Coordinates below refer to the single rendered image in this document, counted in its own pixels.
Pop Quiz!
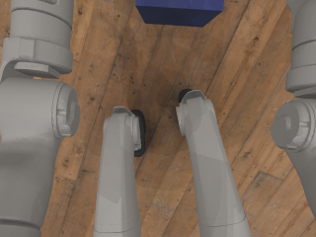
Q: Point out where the right robot forearm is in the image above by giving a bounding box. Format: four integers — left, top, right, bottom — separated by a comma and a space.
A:
284, 0, 316, 100

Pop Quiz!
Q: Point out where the left robot upper arm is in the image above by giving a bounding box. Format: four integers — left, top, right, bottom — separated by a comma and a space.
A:
0, 77, 81, 237

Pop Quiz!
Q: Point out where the left robot shin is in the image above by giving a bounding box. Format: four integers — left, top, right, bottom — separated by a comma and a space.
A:
103, 106, 141, 151

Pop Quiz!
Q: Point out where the left robot forearm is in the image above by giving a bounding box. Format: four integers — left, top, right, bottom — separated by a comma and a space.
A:
0, 0, 74, 84

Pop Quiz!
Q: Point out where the robot left foot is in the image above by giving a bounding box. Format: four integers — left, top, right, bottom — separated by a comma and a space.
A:
131, 110, 146, 157

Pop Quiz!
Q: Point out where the carton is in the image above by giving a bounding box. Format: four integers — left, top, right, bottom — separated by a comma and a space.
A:
135, 0, 224, 28

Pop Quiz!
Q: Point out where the right robot upper arm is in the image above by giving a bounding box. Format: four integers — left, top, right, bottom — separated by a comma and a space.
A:
270, 98, 316, 219

